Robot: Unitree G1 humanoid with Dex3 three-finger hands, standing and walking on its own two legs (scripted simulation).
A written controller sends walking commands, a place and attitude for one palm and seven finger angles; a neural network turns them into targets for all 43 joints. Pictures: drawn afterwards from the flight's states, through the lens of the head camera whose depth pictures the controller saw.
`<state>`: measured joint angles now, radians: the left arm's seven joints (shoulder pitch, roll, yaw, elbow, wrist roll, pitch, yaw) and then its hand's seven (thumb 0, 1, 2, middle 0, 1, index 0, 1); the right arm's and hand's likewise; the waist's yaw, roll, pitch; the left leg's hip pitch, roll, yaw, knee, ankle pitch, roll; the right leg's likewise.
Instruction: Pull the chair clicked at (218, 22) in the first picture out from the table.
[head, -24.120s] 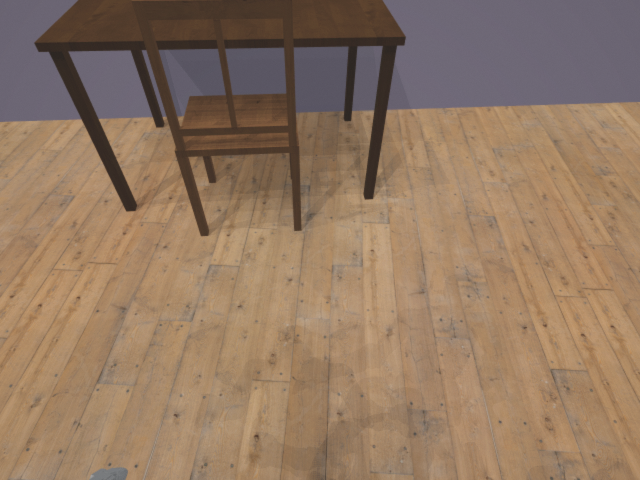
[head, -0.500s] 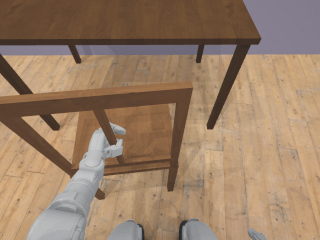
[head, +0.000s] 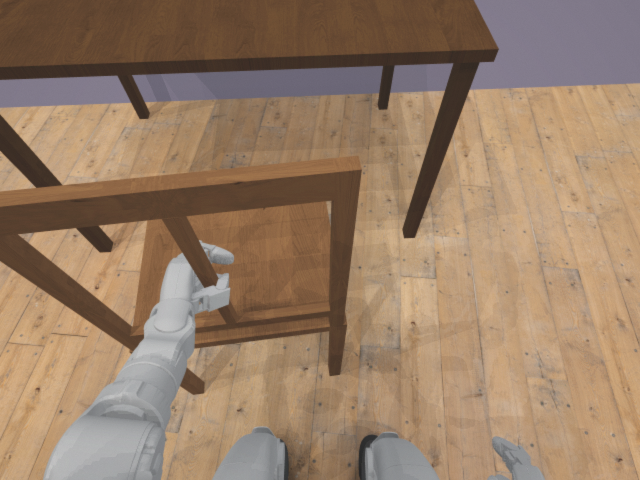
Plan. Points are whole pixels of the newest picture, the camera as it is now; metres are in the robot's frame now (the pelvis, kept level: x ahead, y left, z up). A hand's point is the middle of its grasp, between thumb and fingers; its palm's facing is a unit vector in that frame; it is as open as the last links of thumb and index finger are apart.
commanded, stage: step backward, pulling the chair out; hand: left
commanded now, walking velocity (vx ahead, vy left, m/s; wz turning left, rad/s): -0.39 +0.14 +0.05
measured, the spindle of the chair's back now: (208, 278) +0.38 +0.17 -0.06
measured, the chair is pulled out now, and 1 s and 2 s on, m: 0.31 0.51 0.66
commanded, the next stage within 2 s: stop walking, hand still on the chair in 0.98 s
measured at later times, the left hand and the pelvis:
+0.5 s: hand (217, 339) +0.29 +0.15 -0.05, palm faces +0.01 -0.97 -0.23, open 5.3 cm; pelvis -0.08 +0.01 +0.01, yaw +0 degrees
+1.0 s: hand (206, 445) +0.16 +0.14 -0.05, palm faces +0.01 -0.98 -0.22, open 5.3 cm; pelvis -0.19 +0.00 +0.01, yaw +0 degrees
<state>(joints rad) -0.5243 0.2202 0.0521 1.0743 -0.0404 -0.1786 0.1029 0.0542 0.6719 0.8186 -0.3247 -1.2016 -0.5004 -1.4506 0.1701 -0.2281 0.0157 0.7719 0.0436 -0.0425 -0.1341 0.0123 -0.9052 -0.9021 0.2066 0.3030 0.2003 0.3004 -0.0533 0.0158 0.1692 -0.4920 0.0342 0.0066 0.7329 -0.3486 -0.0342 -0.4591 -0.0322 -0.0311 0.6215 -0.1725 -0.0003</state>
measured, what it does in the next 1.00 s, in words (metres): walks backwards: left foot, then right foot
